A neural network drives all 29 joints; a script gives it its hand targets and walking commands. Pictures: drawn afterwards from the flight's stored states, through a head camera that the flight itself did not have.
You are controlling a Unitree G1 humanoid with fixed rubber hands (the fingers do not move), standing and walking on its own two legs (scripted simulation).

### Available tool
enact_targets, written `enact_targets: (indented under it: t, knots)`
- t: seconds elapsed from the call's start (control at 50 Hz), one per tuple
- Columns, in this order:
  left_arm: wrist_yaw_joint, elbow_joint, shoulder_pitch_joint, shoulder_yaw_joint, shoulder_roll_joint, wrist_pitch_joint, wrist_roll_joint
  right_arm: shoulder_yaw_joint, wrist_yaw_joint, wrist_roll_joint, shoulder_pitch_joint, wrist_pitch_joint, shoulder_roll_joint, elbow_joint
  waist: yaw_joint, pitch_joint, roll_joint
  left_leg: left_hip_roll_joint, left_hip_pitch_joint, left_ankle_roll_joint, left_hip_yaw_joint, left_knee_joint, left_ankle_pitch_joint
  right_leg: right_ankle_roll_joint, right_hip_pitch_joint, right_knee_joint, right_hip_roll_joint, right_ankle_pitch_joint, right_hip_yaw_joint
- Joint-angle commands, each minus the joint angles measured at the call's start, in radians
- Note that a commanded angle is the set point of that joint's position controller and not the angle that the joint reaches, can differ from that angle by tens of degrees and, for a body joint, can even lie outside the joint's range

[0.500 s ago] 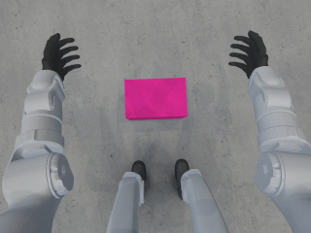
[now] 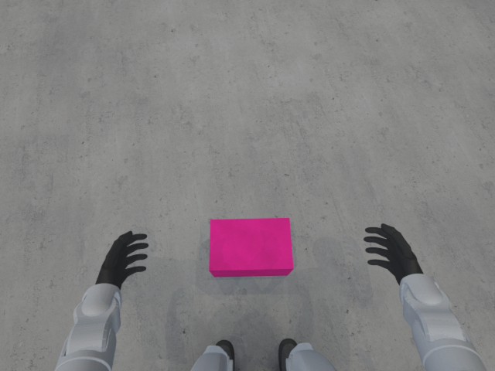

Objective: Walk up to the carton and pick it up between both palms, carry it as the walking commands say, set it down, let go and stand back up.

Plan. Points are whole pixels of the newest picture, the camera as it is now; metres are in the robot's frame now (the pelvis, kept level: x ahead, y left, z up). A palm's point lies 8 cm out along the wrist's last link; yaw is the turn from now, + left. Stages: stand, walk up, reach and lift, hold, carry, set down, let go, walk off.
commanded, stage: let go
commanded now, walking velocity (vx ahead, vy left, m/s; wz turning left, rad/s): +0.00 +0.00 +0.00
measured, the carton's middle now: (250, 248) +0.45 +0.01 -0.66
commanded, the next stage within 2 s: stand in 0.70 s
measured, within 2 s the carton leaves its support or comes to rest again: neither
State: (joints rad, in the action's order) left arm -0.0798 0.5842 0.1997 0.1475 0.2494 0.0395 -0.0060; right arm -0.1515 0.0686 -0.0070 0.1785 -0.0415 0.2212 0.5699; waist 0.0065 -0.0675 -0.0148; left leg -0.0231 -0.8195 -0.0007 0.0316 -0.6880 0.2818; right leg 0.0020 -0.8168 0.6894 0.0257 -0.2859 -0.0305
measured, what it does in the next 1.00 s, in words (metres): stands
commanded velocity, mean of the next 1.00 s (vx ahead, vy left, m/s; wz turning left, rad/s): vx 0.00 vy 0.00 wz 0.00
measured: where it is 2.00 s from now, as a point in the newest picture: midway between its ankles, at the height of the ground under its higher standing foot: outside the picture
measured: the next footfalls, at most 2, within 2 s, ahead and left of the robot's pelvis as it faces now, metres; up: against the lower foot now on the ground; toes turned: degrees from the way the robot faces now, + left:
none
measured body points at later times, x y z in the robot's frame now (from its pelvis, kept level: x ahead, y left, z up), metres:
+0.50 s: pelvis +0.02 +0.00 +0.03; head +0.03 +0.01 +0.48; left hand +0.19 +0.23 -0.04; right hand +0.20 -0.23 -0.04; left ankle +0.01 +0.12 -0.71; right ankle +0.01 -0.11 -0.71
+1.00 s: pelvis +0.03 +0.01 +0.03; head +0.04 +0.01 +0.48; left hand +0.17 +0.30 -0.06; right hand +0.18 -0.29 -0.06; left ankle +0.01 +0.12 -0.71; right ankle +0.01 -0.11 -0.71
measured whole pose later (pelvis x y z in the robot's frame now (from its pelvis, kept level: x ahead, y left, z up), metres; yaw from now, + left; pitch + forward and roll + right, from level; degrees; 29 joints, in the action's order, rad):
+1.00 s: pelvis +0.03 +0.01 +0.03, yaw +0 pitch -1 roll +0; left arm 0.01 0.68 -0.21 0.05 0.35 0.03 0.04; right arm -0.05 -0.01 0.04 -0.17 -0.02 0.34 0.72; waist 0.01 0.01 0.00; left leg -0.02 -0.16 0.01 0.03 -0.47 0.29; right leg 0.00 -0.16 0.46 0.02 -0.29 -0.03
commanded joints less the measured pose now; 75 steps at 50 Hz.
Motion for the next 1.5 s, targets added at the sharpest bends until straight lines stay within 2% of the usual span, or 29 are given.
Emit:
enact_targets:
  t: [0.0,0.18,0.24,0.3,0.36,0.5,0.68,0.7,0.74,0.78,0.9,1.02,1.26,1.48]
  knots:
    - [0.008,-0.103,-0.073,0.001,0.094,-0.040,0.001,-0.001,-0.012,-0.008,-0.094,0.039,0.077,-0.109,0.002,-0.383,0.016,-0.009,0.387,-0.024,-0.008,0.081,-0.285,-0.032,0.379,-0.092,0.000,0.304,-0.004]
    - [0.015,-0.217,-0.327,-0.050,0.073,-0.049,0.000,0.046,-0.015,0.005,-0.323,0.048,0.080,-0.214,0.001,-0.157,0.007,-0.020,0.622,-0.016,-0.011,0.224,-0.275,-0.030,0.576,-0.243,0.008,0.285,0.013]
    - [0.012,-0.243,-0.379,-0.065,0.063,-0.029,0.000,0.064,-0.008,0.005,-0.358,0.030,0.082,-0.232,0.002,-0.055,0.004,-0.020,0.676,-0.015,-0.017,0.274,-0.227,-0.025,0.625,-0.295,0.001,0.235,0.013]
    - [0.007,-0.268,-0.380,-0.082,0.059,0.008,-0.002,0.080,0.002,0.001,-0.338,-0.005,0.085,-0.243,0.005,0.053,0.010,-0.021,0.699,-0.020,-0.026,0.310,-0.125,-0.014,0.642,-0.328,-0.005,0.130,0.016]
    - [0.002,-0.272,-0.378,-0.089,0.053,0.045,0.005,0.078,0.008,0.014,-0.342,-0.045,0.078,-0.234,0.000,0.119,0.000,-0.022,0.716,-0.017,-0.037,0.325,-0.085,-0.014,0.665,-0.336,-0.002,0.097,0.026]
    - [0.006,-0.267,-0.384,-0.090,0.052,0.100,0.027,0.066,0.009,0.031,-0.340,-0.095,0.076,-0.226,0.000,0.168,0.019,-0.016,0.746,-0.018,-0.029,0.329,-0.128,-0.013,0.710,-0.321,0.012,0.134,0.040]
    - [0.021,-0.271,-0.386,-0.084,0.062,0.104,0.018,0.075,-0.009,0.023,-0.321,-0.104,0.102,-0.246,-0.003,0.101,0.026,-0.010,0.772,-0.015,-0.002,0.297,-0.279,-0.011,0.739,-0.291,0.022,0.232,0.026]
    - [0.070,-0.136,-0.390,-0.055,0.192,0.059,0.037,0.054,-0.058,0.036,-0.309,-0.057,0.204,-0.101,0.009,0.110,0.027,0.044,0.648,-0.031,0.010,0.262,-0.252,-0.034,0.635,-0.282,-0.050,0.193,-0.002]
    - [0.092,-0.105,-0.400,-0.056,0.194,0.020,0.048,0.056,-0.080,0.050,-0.335,-0.016,0.200,-0.067,-0.001,0.076,0.021,0.056,0.666,-0.024,0.030,0.269,-0.175,-0.027,0.621,-0.292,-0.065,0.122,-0.033]
    - [0.093,-0.078,-0.382,-0.064,0.174,0.002,0.049,0.065,-0.081,0.050,-0.317,0.007,0.190,-0.032,-0.002,0.071,0.018,0.063,0.658,-0.016,0.042,0.278,-0.129,-0.021,0.609,-0.302,-0.069,0.085,-0.045]
    - [0.090,0.000,-0.372,-0.074,0.200,-0.022,0.046,0.075,-0.076,0.042,-0.303,0.032,0.228,0.054,-0.001,0.015,0.014,0.082,0.684,-0.012,0.055,0.268,-0.274,-0.012,0.650,-0.287,-0.083,0.233,-0.058]
    - [0.100,0.072,-0.377,-0.079,0.237,-0.035,0.045,0.081,-0.085,0.042,-0.311,0.045,0.264,0.126,-0.002,0.011,0.016,0.091,0.694,-0.008,0.066,0.275,-0.324,-0.005,0.673,-0.289,-0.093,0.287,-0.066]
    - [0.104,0.174,-0.359,-0.092,0.258,-0.043,0.039,0.095,-0.093,0.039,-0.308,0.053,0.287,0.217,0.000,0.025,0.017,0.100,0.703,-0.002,0.076,0.303,-0.346,-0.003,0.696,-0.311,-0.105,0.315,-0.074]
    - [0.103,0.251,-0.340,-0.105,0.272,-0.047,0.036,0.106,-0.093,0.035,-0.295,0.057,0.303,0.286,0.001,0.047,0.013,0.110,0.704,0.005,0.083,0.344,-0.281,0.003,0.696,-0.348,-0.117,0.263,-0.089]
